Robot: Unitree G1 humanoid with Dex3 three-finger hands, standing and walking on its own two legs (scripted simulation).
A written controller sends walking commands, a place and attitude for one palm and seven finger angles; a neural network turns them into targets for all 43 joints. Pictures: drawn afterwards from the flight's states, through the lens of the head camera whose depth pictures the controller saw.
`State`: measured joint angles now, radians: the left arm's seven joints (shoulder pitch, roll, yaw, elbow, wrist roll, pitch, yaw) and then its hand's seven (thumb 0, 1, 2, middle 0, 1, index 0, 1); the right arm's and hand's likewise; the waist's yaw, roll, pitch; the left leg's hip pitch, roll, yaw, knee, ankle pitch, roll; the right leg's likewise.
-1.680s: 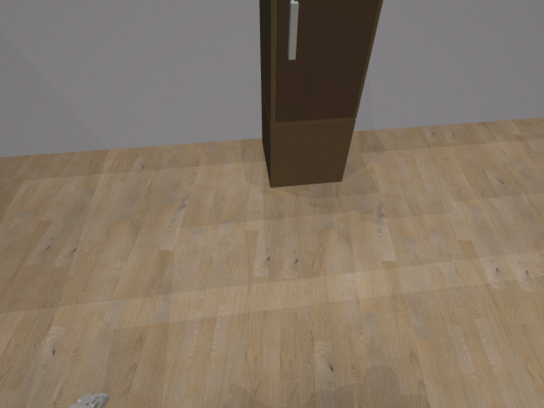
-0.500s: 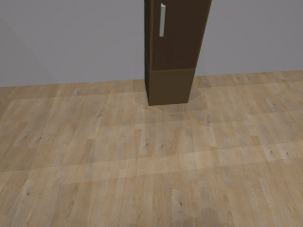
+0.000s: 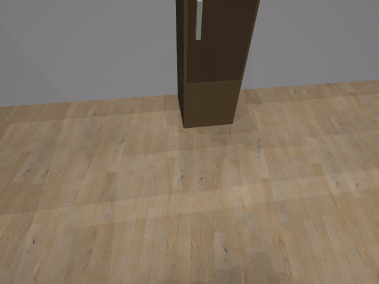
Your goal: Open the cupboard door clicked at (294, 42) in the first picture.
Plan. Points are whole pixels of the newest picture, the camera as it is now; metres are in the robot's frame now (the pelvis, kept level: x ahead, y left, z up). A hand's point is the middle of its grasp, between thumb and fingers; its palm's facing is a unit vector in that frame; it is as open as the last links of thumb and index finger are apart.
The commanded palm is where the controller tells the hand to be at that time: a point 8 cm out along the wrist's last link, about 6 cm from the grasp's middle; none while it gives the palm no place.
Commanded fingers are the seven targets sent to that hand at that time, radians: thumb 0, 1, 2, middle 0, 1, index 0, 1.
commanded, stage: walk to a spot facing it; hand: left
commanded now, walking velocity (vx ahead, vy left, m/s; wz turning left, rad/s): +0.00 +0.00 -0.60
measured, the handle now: (197, 19) +1.27 +0.06 +0.04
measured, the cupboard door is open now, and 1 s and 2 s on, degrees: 0 0 0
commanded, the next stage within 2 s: turn to face it in 1.86 s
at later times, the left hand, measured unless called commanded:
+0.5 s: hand out of the picture +0.04 +0.17 -0.17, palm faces -0.14 -0.97 -0.18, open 7.4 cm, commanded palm none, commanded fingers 0.00 0.90 0.90 -0.20 -0.30 -0.20 -0.30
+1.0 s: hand (179, 191) +0.41 +0.06 -0.16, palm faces -0.57 -0.81 -0.17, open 7.4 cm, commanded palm none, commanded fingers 0.00 0.90 0.90 -0.20 -0.30 -0.20 -0.30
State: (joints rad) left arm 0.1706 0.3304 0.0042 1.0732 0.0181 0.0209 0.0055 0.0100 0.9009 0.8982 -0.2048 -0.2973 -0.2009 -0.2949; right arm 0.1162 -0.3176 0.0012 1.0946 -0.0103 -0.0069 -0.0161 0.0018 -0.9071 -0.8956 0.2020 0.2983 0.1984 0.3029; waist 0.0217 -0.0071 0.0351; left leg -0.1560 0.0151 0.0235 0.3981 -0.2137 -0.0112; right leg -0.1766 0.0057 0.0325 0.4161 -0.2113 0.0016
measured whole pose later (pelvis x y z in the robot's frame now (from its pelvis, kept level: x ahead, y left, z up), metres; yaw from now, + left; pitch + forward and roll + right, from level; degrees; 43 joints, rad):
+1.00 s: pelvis +0.19 -0.03 +0.00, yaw -34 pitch +0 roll -1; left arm 0.09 0.25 0.09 0.91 0.04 0.04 -0.05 0.01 0.91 0.90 -0.19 -0.30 -0.19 -0.29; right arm 0.49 -0.14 -0.02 1.08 -0.03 -0.08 -0.03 0.00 -0.91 -0.90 0.20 0.30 0.20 0.30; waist -0.04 -0.04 0.06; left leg 0.06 0.08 0.31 0.33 -0.37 -0.02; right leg -0.65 -0.09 -0.09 0.89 -0.13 0.01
